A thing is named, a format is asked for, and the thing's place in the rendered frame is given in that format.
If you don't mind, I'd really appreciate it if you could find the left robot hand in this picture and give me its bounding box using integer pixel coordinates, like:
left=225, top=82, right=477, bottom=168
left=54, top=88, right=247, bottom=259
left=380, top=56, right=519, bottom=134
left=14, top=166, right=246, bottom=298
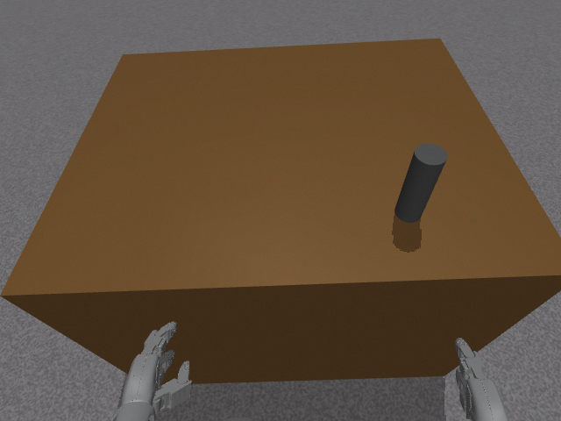
left=121, top=321, right=192, bottom=415

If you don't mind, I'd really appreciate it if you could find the can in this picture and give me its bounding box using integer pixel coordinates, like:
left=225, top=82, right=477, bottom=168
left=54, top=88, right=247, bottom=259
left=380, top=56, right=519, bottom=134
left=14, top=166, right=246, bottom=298
left=394, top=143, right=447, bottom=223

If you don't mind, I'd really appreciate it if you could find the left robot arm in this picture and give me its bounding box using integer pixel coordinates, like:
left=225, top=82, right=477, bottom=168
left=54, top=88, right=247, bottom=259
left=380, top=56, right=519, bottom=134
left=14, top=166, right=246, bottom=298
left=111, top=402, right=156, bottom=421

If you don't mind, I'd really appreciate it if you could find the right robot hand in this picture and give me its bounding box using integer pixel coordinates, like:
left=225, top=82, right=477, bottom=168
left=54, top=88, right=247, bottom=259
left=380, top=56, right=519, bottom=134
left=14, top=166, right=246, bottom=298
left=455, top=338, right=509, bottom=421

